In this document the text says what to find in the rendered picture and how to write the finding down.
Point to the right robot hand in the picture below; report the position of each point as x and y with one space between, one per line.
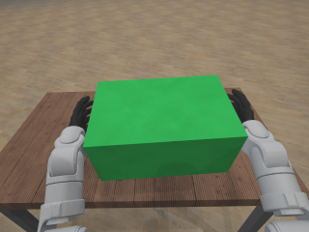
241 105

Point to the table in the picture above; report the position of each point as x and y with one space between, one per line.
24 161

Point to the left robot forearm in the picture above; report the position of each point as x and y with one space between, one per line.
63 199

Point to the carton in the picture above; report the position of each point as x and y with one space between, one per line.
162 127

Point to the robot right upper arm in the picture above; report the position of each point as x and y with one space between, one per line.
287 226

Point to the right robot forearm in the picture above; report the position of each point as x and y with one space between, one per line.
280 191

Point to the left robot hand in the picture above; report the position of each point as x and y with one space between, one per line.
78 117

